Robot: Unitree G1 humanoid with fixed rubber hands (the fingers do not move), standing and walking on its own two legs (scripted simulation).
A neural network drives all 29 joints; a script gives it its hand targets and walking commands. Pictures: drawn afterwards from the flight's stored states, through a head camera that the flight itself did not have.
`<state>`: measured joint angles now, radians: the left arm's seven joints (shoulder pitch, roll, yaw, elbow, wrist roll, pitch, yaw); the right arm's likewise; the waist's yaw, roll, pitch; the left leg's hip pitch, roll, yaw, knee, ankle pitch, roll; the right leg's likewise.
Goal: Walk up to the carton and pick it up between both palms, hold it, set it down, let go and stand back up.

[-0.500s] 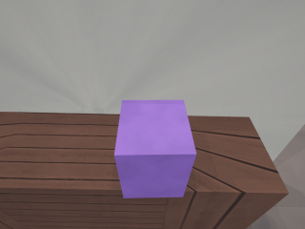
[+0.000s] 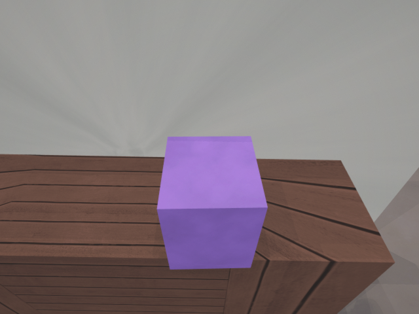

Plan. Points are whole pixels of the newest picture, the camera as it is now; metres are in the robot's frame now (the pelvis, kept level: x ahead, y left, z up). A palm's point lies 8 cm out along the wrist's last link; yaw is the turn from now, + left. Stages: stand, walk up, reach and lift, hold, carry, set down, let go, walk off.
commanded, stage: stand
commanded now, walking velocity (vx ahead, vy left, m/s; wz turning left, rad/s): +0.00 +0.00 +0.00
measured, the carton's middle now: (209, 203) +0.40 -0.01 -0.02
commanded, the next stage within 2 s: none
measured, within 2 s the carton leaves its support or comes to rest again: neither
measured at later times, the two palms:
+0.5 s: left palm out of the picture +0.09 +0.25 -0.12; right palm out of the picture +0.05 -0.24 -0.13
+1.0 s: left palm out of the picture +0.09 +0.25 -0.12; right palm out of the picture +0.05 -0.24 -0.13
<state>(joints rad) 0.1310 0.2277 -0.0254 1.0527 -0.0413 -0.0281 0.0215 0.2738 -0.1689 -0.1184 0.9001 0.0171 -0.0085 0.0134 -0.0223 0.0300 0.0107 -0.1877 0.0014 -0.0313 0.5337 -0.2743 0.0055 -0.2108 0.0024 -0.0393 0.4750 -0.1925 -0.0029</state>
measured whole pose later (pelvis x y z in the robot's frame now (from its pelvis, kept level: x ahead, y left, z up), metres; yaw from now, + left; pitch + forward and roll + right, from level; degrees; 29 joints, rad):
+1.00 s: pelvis +0.00 +0.00 +0.00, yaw +0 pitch -4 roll -1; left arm 0.13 0.23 -0.03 1.08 -0.04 -0.03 0.02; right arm 0.26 -0.18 -0.12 0.93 0.02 -0.01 0.01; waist -0.02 0.04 0.02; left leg -0.19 0.00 -0.03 0.53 -0.27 0.00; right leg -0.21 0.00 -0.04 0.48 -0.19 0.00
